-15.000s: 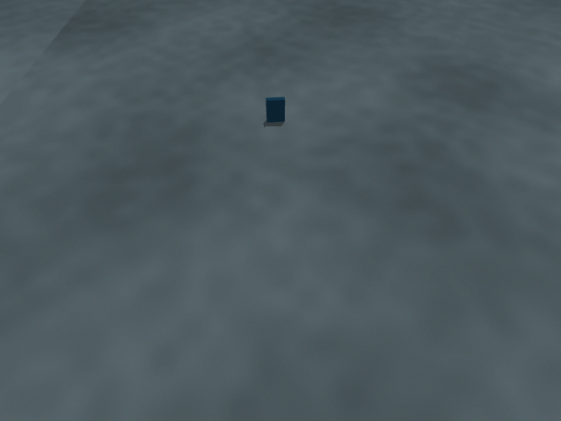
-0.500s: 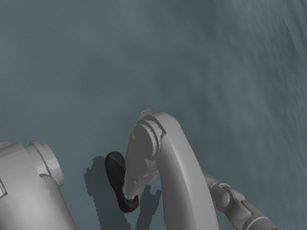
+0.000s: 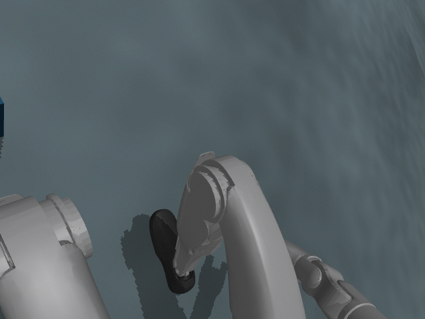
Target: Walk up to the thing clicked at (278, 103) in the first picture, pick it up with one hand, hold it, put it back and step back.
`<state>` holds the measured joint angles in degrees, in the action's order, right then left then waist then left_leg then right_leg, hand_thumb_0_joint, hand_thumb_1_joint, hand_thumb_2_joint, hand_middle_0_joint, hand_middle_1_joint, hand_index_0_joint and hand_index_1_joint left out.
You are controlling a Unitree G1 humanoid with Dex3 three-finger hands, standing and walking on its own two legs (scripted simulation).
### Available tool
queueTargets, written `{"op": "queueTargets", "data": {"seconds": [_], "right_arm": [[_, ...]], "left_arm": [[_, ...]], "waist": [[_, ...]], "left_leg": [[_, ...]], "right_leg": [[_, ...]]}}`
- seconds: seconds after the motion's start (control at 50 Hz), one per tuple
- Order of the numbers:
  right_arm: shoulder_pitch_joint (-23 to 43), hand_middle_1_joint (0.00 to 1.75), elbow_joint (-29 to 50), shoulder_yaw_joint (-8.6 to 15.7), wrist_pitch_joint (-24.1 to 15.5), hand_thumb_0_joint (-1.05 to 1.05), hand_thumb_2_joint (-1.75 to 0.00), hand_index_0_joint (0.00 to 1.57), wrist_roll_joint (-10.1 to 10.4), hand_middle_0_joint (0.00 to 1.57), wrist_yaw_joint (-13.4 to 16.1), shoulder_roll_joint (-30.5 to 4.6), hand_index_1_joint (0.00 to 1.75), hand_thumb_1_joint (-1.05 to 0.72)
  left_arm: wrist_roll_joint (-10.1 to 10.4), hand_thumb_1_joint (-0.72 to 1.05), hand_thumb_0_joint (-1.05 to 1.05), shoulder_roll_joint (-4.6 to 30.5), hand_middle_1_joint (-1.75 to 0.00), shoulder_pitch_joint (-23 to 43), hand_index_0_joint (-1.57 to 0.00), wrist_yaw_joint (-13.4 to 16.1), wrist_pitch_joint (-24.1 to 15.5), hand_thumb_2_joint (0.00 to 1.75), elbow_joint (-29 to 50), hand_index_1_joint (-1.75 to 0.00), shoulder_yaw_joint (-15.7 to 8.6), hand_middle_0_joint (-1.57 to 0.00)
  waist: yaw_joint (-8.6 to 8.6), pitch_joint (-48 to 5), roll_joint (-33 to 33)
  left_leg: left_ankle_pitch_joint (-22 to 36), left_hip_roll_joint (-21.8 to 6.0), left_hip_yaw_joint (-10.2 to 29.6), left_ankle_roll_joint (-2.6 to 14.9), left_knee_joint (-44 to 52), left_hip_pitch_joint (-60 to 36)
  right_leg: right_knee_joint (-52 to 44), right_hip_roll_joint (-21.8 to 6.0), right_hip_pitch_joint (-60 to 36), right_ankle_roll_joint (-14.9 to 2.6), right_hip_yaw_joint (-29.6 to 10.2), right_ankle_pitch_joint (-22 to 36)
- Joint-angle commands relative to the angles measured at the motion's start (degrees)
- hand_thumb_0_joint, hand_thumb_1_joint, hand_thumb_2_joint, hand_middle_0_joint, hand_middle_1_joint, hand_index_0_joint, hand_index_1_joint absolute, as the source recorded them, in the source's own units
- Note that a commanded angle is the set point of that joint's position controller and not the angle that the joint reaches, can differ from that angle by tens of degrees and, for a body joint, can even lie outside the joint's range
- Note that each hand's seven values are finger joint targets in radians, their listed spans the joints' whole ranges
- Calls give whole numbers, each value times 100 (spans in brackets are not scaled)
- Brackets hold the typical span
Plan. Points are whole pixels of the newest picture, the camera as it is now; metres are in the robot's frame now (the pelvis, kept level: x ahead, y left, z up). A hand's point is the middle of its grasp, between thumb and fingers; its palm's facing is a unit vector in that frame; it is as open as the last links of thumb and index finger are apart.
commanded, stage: settle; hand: left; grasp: from the side
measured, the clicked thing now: out of the picture +0.45 +0.26 -0.22
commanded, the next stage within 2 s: lift in 1.78 s
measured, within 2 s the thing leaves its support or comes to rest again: neither
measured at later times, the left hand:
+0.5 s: hand out of the picture +0.43 +0.29 -0.06, palm faces +0.27 -0.96 -0.07, open 8.1 cm
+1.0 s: hand out of the picture +0.43 +0.29 +0.01, palm faces +0.28 -0.96 -0.08, open 8.2 cm
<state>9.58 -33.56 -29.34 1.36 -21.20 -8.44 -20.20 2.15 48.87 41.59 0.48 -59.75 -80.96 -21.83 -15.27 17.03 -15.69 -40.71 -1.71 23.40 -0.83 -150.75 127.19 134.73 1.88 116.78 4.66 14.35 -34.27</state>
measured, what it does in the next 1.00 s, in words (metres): stands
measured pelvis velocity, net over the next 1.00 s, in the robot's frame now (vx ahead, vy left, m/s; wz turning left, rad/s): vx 0.02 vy -0.02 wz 0.16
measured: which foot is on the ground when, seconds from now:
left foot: down 0.00-1.00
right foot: down 0.00-1.00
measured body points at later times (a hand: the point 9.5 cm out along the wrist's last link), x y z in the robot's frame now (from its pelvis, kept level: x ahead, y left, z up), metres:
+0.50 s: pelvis +0.00 -0.01 +0.02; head +0.19 +0.14 +0.40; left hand +0.41 +0.34 -0.05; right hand +0.18 -0.25 -0.05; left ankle +0.08 +0.13 -0.26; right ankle +0.15 -0.13 -0.26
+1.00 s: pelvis +0.02 -0.02 +0.05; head +0.22 +0.08 +0.44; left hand +0.41 +0.34 +0.01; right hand +0.19 -0.26 -0.07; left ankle +0.08 +0.12 -0.26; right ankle +0.15 -0.13 -0.26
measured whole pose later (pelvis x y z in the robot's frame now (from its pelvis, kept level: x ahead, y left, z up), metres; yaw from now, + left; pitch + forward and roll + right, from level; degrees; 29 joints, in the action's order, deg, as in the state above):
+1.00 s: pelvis +0.02 -0.02 +0.05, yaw +9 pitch +31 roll -7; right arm -4.4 -38.3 -5.1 3.6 -6.0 -4.6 -16.9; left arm 5.8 26.9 35.8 -9.5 -34.2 -50.3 -21.2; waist -8.4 -3.6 -0.5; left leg -40.3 -2.7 8.6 -0.8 -136.5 127.7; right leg 131.4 -2.2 123.6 1.8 3.9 -38.7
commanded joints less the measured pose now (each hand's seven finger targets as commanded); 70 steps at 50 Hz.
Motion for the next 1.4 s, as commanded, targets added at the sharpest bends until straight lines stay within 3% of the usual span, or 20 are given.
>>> {"op": "queueTargets", "data": {"seconds": [0.0, 0.12, 0.18, 0.26, 0.28, 0.42, 0.44, 0.5, 0.54, 0.62, 0.64, 0.72, 0.76, 0.94, 1.1, 1.14, 1.24, 1.28, 1.34, 1.38], "right_arm": [[-461, 30, 16, 868, 107, 0, -90, 20, 39, 20, 94, -2057, 30, -92], [-756, 30, 94, 1201, 178, 0, -90, 20, 236, 20, 103, -1944, 30, -92], [-881, 30, 151, 1381, 220, 0, -90, 20, 363, 20, 101, -1868, 30, -91], [-1069, 30, 189, 1606, 209, 0, -90, 20, 583, 20, 95, -1751, 30, -91], [-1092, 30, 218, 1678, 205, 0, -90, 20, 634, 20, 95, -1737, 30, -91], [-1420, 30, 163, 2100, 160, 0, -89, 20, 974, 20, 137, -1556, 30, -91], [-1479, 30, 140, 2151, 174, 0, -89, 20, 1015, 20, 145, -1534, 30, -91], [-1534, 30, 145, 2302, 182, 0, -89, 20, 1148, 20, 183, -1426, 30, -90], [-1669, 30, 77, 2404, 199, 0, -89, 20, 1192, 20, 200, -1376, 30, -90], [-1797, 30, -17, 2572, 204, 0, -89, 20, 1294, 20, 281, -1300, 30, -91], [-1801, 30, -45, 2604, 194, 0, -90, 20, 1319, 20, 297, -1249, 30, -91], [-1987, 30, -167, 2708, 191, 0, -90, 20, 1385, 20, 369, -1134, 30, -91], [-2044, 30, -163, 2745, 189, 0, -90, 20, 1407, 20, 394, -1069, 30, -91], [-2228, 30, -201, 2938, 155, 0, -90, 20, 1503, 20, 477, -986, 30, -92], [-2141, 30, -133, 2970, 122, 0, -90, 20, 1568, 20, 520, -879, 30, -92], [-2217, 30, -199, 3027, 113, 0, -90, 20, 1557, 20, 542, -880, 30, -92], [-2177, 30, -201, 3004, 41, 0, -90, 20, 1592, 20, 557, -814, 30, -92], [-2189, 30, -200, 3051, 40, 0, -90, 20, 1566, 20, 567, -816, 30, -92], [-2273, 30, -255, 3075, 5, 0, -90, 20, 1570, 20, 572, -794, 30, -92], [-2253, 30, -262, 3070, -10, 0, -90, 20, 1594, 20, 581, -791, 30, -92]], "left_arm": [[80, 45, 0, 763, -137, 1873, -135, -16, -469, 122, 1940, -138, -164, -135], [42, 44, 0, 569, -137, 1609, -136, -19, 16, 121, 2713, -138, -253, -136], [49, 47, 0, 300, -139, 1355, -138, -71, 278, 121, 3032, -139, -152, -138], [203, 40, 0, 4, -139, 1368, -138, -164, 611, 119, 3321, -139, -72, -137], [217, 38, 0, -210, -139, 1320, -137, -220, 685, 119, 3349, -139, 84, -137], [306, 33, 0, -453, -139, 1259, -137, -486, 1189, 117, 3879, -139, 90, -136], [333, 33, 0, -610, -138, 1466, -137, -510, 1231, 116, 3983, -138, 229, -136], [390, 28, 0, -594, -138, 1311, -135, -540, 1419, 116, 4100, -138, 17, -134], [428, 27, 0, -767, -137, 1472, -134, -599, 1502, 116, 4310, -137, 135, -133], [500, 27, 0, -692, -137, 1631, -134, -689, 1597, 115, 4630, -137, -15, -133], [513, 28, 0, -819, -137, 1631, -134, -731, 1624, 115, 4634, -137, 98, -133], [583, 25, 0, -720, -139, 1411, -136, -805, 1739, 116, 4526, -139, -204, -135], [596, 23, 0, -892, -140, 1418, -135, -886, 1793, 117, 4629, -140, -66, -134], [570, 18, 0, -996, -140, 1317, -135, -1039, 2021, 117, 4531, -140, -235, -135], [513, 19, 0, -1197, -144, 1271, -139, -1067, 2079, 122, 4415, -145, -210, -138], [471, 16, 0, -943, -146, 1542, -140, -1034, 2023, 123, 4826, -147, -312, -140], [564, 17, 0, -1237, -148, 1461, -142, -1054, 2078, 127, 4428, -150, -245, -142], [496, 16, 0, -1045, -148, 1811, -142, -1034, 2000, 126, 4853, -150, -248, -142], [511, 17, 0, -1318, -151, 1631, -144, -1076, 2045, 130, 4545, -152, -149, -144], [534, 16, 0, -1246, -151, 1515, -144, -1056, 2059, 130, 4325, -153, -280, -144]], "waist": [[-629, -3900, 4014], [-405, -4255, 4203], [-286, -4441, 4184], [-193, -4457, 3748], [-195, -4357, 3682], [134, -4748, 3468], [81, -4776, 3490], [327, -4980, 3337], [301, -5156, 3413], [413, -5404, 3264], [431, -5456, 3272], [549, -5790, 2936], [523, -5946, 2874], [685, -6297, 2767], [655, -6010, 2714], [753, -6262, 2776], [654, -6012, 2571], [723, -6168, 2781], [681, -6234, 2672], [721, -6127, 2522]], "left_leg": [[1104, -284, -756, -151, 2033, -2978], [1084, -280, -839, -157, 2291, -3084], [1198, -259, -888, -148, 2384, -3087], [712, -182, -1088, -19, 2413, -2459], [571, -166, -1081, -3, 2487, -2377], [428, -77, -1284, 65, 2669, -2321], [301, -67, -1304, 73, 2705, -2310], [116, -31, -1398, 96, 2833, -2288], [123, -3, -1492, 99, 2862, -2338], [136, 30, -1618, 132, 2912, -2330], [162, 43, -1667, 139, 2925, -2362], [606, 51, -1796, 168, 2857, -2352], [759, 51, -1844, 184, 2858, -2398], [1260, 68, -1956, 178, 3018, -2659], [879, 64, -1936, 174, 3345, -2741], [966, 70, -1999, 180, 3356, -2874], [823, 71, -1997, 207, 3409, -2755], [682, 84, -2044, 196, 3470, -2863], [927, 90, -2077, 191, 3446, -2937], [873, 101, -2051, 211, 3494, -2877]], "right_leg": [[-848, 276, -1519, -520, 445, 1245], [-858, 204, -1318, -570, 332, 1163], [-851, 173, -1245, -593, 272, 1216], [-1017, 164, -1288, -593, 136, 913], [-1037, 146, -1162, -594, 133, 817], [-1113, 83, -905, -645, -74, 620], [-1145, 73, -858, -651, -100, 520], [-1204, 46, -836, -663, -192, 302], [-1271, 31, -855, -673, -258, 286], [-1375, 1, -940, -670, -388, 237], [-1399, -13, -945, -671, -426, 236], [-1463, -38, -1268, -647, -584, 537], [-1541, -60, -1435, -632, -649, 679], [-1633, -136, -1674, -632, -761, 996], [-1819, -169, -1420, -660, -750, 546], [-1870, -164, -1582, -661, -808, 619], [-1973, -170, -1475, -652, -831, 496], [-2018, -177, -1515, -668, -867, 366], [-2028, -185, -1620, -655, -888, 590], [-2077, -183, -1554, -656, -885, 528]]}}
